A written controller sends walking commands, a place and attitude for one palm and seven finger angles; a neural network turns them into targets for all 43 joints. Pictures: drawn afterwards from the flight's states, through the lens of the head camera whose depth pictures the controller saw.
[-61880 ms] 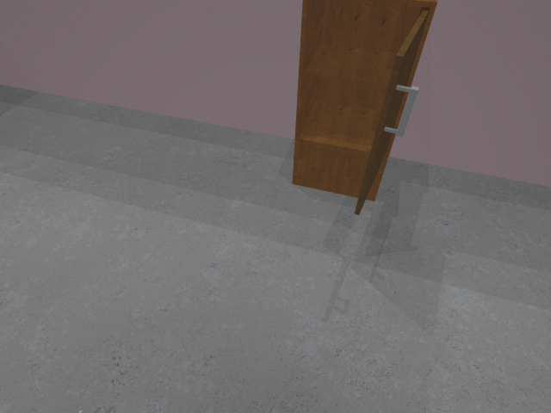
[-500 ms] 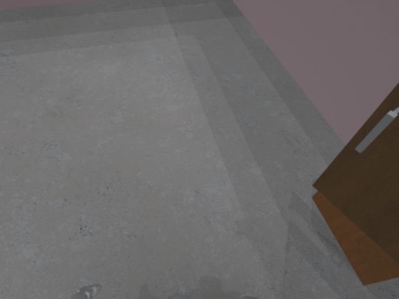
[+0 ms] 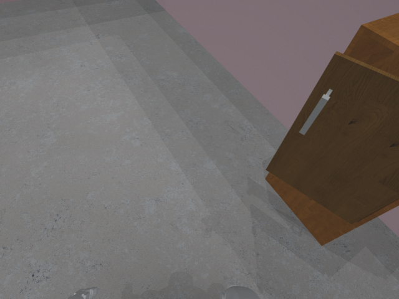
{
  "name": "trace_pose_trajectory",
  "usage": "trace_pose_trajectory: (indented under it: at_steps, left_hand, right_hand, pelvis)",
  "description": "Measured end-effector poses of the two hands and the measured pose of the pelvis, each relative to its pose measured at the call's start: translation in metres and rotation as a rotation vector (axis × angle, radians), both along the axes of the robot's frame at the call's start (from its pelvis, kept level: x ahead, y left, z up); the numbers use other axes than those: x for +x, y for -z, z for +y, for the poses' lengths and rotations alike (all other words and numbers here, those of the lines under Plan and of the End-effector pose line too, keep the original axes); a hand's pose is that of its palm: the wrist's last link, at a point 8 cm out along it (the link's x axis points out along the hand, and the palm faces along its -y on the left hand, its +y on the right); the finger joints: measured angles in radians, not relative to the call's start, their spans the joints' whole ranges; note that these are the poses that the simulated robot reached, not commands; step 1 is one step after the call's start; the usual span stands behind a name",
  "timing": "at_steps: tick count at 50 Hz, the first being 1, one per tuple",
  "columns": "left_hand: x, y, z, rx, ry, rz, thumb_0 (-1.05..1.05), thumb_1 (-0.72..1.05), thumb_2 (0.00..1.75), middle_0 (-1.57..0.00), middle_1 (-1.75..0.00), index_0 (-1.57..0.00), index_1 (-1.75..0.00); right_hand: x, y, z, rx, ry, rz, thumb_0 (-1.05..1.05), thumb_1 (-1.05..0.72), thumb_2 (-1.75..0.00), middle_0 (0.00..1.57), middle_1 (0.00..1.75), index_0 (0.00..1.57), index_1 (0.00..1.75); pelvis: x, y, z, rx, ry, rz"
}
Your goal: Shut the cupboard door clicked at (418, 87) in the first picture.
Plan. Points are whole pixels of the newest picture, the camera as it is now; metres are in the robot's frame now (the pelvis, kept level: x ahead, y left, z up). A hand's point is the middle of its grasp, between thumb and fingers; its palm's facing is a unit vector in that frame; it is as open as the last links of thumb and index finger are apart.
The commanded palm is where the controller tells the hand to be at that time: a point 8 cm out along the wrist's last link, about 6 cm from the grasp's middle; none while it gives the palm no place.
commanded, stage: turn to face it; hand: left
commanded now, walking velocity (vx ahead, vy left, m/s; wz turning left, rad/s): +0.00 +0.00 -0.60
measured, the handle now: (315, 112) +0.65 -0.32 -0.04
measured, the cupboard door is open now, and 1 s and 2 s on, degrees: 21 21 21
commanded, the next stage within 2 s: take the last steps up to it in 0.84 s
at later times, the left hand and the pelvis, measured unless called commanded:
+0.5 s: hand (127, 288) +0.15 +0.16 -0.17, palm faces -0.25 -0.94 -0.23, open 7.4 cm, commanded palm none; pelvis +0.02 -0.01 -0.01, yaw -17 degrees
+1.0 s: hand (152, 264) +0.21 +0.12 -0.16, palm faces -0.47 -0.85 -0.24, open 7.4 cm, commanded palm none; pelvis +0.04 -0.01 -0.01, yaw -29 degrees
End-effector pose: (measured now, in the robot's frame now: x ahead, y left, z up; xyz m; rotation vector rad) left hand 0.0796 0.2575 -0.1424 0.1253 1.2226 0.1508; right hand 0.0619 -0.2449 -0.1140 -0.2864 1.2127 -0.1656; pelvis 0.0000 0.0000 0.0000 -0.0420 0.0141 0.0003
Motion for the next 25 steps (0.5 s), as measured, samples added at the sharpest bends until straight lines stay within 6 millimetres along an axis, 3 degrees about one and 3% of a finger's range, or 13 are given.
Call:
trace_pose_trajectory:
  at_steps: [6, 13, 19, 25]
  left_hand:
    - [0.037, -0.011, -0.011, 0.02, 0.106, -0.018, 0.0, 0.91, 0.9, -0.2, -0.3, -0.2, -0.3]
    - [0.075, -0.013, -0.042, 0.082, 0.229, -0.087, 0.0, 0.91, 0.9, -0.2, -0.3, -0.2, -0.3]
    - [0.073, -0.018, -0.052, 0.085, 0.272, -0.041, 0.0, 0.91, 0.9, -0.2, -0.3, -0.2, -0.3]
    - [0.081, -0.005, -0.045, 0.051, 0.31, -0.001, 0.0, 0.9, 0.9, -0.2, -0.3, -0.2, -0.3]
  right_hand:
    - [-0.034, 0.007, -0.007, 0.028, 0.121, 0.041, 0.0, -0.9, -0.9, 0.21, 0.3, 0.2, 0.3]
    - [-0.068, 0.041, -0.038, 0.057, 0.255, 0.083, 0.0, -0.9, -0.9, 0.21, 0.3, 0.2, 0.3]
    - [-0.058, 0.028, -0.046, 0.042, 0.305, 0.035, 0.01, -0.91, -0.9, 0.2, 0.3, 0.2, 0.29]
    - [-0.04, 0.013, -0.035, 0.015, 0.334, -0.044, 0.0, -0.91, -0.9, 0.2, 0.3, 0.19, 0.29]
  pelvis:
    - [0.003, -0.002, -0.003, -0.004, 0.085, -0.001]
    - [0.006, 0.017, -0.021, 0.016, 0.171, -0.006]
    - [0.009, 0.006, -0.019, 0.034, 0.229, -0.006]
    - [0.02, 0.006, -0.007, 0.035, 0.297, 0.004]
